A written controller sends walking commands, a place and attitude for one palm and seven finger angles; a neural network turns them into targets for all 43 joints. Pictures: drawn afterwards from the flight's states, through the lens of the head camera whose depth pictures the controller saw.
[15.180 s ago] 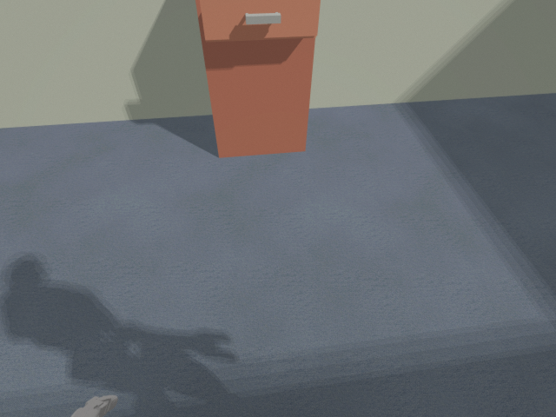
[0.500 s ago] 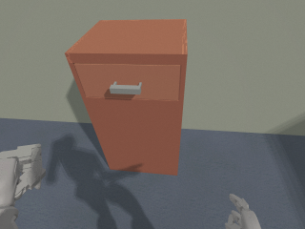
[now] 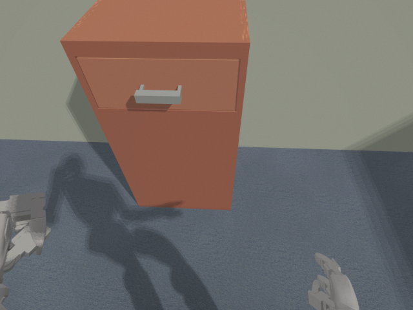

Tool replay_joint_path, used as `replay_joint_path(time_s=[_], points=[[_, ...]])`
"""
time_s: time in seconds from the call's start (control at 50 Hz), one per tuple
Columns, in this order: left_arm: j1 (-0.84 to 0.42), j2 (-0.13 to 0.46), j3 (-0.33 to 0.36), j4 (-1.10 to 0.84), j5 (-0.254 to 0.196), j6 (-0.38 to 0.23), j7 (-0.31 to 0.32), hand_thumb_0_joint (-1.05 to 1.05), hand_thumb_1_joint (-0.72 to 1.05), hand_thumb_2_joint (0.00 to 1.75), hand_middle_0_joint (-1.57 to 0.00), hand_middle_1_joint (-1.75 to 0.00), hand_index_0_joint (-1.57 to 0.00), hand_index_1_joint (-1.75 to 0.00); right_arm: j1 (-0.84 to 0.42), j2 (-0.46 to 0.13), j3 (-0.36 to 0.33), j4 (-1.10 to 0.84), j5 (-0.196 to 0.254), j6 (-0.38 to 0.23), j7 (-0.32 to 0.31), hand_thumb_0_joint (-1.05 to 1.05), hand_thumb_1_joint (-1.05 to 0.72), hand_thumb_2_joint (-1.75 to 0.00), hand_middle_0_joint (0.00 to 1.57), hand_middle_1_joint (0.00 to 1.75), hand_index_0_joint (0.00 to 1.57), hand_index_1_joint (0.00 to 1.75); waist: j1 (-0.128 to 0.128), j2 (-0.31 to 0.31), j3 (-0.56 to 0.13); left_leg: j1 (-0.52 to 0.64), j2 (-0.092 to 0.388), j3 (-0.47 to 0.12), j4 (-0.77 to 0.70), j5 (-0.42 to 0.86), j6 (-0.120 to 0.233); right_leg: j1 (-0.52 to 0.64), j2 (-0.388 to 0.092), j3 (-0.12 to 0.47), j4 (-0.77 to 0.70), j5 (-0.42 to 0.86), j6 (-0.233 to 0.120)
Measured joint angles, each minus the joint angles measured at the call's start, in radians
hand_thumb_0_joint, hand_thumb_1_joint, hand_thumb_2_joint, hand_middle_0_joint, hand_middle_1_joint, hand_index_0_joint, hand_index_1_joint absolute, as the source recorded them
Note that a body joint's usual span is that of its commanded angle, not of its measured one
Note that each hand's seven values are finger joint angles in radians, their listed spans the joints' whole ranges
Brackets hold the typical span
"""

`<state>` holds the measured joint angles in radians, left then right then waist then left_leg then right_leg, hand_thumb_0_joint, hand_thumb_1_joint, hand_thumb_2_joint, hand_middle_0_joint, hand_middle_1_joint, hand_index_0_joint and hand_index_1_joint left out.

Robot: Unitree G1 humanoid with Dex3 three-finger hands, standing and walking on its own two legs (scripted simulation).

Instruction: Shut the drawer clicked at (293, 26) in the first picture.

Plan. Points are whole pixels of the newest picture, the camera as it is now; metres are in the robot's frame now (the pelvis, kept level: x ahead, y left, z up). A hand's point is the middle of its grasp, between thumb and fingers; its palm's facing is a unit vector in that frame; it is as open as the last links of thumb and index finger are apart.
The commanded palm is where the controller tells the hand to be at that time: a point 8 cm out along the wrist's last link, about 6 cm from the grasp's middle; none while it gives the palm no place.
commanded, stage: step back with the hand held close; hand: left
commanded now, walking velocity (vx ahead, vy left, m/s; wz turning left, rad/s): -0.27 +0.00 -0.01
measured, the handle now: (159, 92) +0.69 +0.19 +0.02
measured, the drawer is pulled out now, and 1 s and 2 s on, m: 0.00 0.00 0.00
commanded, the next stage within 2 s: stop stepping back and stand still in 1.02 s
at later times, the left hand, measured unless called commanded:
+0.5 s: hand out of the picture +0.12 +0.25 +0.16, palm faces +0.39 -0.81 -0.44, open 3.3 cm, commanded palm +0.05 +0.30 +0.17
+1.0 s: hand out of the picture +0.02 +0.28 +0.17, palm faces +0.41 -0.80 -0.43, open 3.2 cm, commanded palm -0.04 +0.31 +0.17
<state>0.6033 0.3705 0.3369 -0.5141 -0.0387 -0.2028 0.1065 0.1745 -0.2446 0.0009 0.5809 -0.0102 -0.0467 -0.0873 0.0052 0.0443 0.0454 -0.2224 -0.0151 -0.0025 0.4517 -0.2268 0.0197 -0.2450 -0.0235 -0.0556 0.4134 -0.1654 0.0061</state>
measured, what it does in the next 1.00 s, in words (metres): walks backwards: right foot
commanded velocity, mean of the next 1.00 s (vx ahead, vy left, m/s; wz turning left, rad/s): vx -0.34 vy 0.00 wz -0.03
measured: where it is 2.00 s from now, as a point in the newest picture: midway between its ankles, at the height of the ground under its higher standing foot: outside the picture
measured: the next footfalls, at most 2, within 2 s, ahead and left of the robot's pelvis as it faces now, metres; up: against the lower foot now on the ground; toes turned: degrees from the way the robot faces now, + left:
right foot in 0.64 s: -0.09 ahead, -0.11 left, +0.00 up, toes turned +6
right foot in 1.32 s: -0.34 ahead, -0.07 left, +0.00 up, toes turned -2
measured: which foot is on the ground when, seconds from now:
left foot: down 0.00-1.00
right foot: down 0.00-0.48, up 0.50-0.62, down 0.64-1.00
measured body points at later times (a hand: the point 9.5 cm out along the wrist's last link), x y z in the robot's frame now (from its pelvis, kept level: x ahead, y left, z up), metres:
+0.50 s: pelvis -0.08 +0.01 -0.02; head -0.06 +0.03 +0.43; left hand +0.09 +0.29 +0.18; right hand +0.10 -0.23 -0.09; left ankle +0.01 +0.10 -0.74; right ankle +0.03 -0.12 -0.74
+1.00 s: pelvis -0.15 +0.03 -0.02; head -0.16 +0.05 +0.43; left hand -0.01 +0.32 +0.19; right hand +0.04 -0.21 -0.07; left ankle -0.05 +0.10 -0.74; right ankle -0.13 -0.11 -0.74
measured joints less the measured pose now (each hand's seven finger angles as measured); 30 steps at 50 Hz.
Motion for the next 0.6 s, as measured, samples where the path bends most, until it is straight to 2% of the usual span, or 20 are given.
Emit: replay_joint_path(time_s=[0.16,0.34,0.42,0.46,0.54,0.6], points=[[0.02,0.036,0.032,-0.036,0.0,-0.004,0.007,0.02,0.88,0.89,-1.4,-1.6,-1.4,-1.6,-0.01,0.022,0.0,-0.031,0.009,0.025,-0.003,0.02,-0.9,-0.9,0.2,0.3,0.2,0.3,0.006,-0.023,0.003,-0.048,-0.02,0.017,0.035,0.011,0.015,-0.062,-0.021,0.017,0.06,0.002,0.013],[0.005,0.006,0.031,-0.044,0.026,-0.026,0.021,0.02,0.88,0.89,-1.4,-1.6,-1.4,-1.6,-0.004,0.025,0.017,-0.052,0.009,0.004,0.003,0.02,-0.9,-0.9,0.2,0.3,0.21,0.3,0.012,-0.023,-0.008,-0.138,-0.006,0.006,0.139,-0.001,0.019,-0.122,-0.009,0.005,0.106,0.023,0.007],[-0.003,-0.001,0.019,-0.061,0.026,-0.041,0.039,0.02,0.88,0.89,-1.4,-1.6,-1.41,-1.6,0.013,0.015,0.014,-0.038,0.005,-0.005,-0.002,0.01,-0.9,-0.9,0.2,0.3,0.21,0.3,0.01,-0.03,-0.012,-0.182,-0.002,-0.002,0.196,-0.048,0.016,-0.146,-0.004,-0.002,0.117,0.034,0.004],[-0.011,-0.002,0.015,-0.068,0.026,-0.046,0.047,0.02,0.88,0.89,-1.4,-1.6,-1.41,-1.6,0.022,0.01,0.014,-0.027,0.002,-0.007,-0.009,0.01,-0.9,-0.9,0.2,0.3,0.21,0.3,0.006,-0.032,-0.011,-0.193,0.001,-0.005,0.199,-0.026,0.017,-0.157,-0.002,-0.005,0.13,0.007,0.005],[-0.033,0.018,0.031,-0.057,0.044,-0.052,0.052,0.02,0.88,0.89,-1.41,-1.6,-1.41,-1.6,0.056,0.022,0.009,-0.019,-0.002,-0.02,-0.021,0.02,-0.9,-0.9,0.2,0.3,0.21,0.3,-0.022,-0.026,-0.008,-0.198,0.004,-0.032,0.167,0.045,0.026,-0.164,0.046,0.035,0.256,-0.096,0.015],[-0.023,0.047,0.063,-0.054,0.05,-0.064,0.047,0.02,0.88,0.89,-1.41,-1.6,-1.41,-1.6,0.095,0.044,0.013,-0.012,-0.003,-0.032,-0.014,0.02,-0.9,-0.9,0.2,0.3,0.21,0.3,-0.033,-0.034,-0.046,-0.219,0.002,-0.05,0.135,0.067,0.026,-0.087,0.086,0.058,0.3,-0.106,0.011]])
